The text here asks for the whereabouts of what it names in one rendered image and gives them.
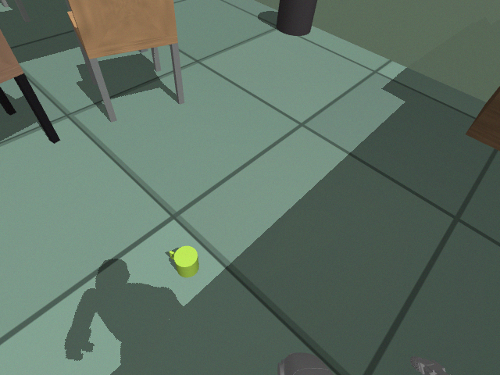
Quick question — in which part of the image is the right robot hand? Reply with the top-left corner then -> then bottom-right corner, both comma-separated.
410,356 -> 448,375

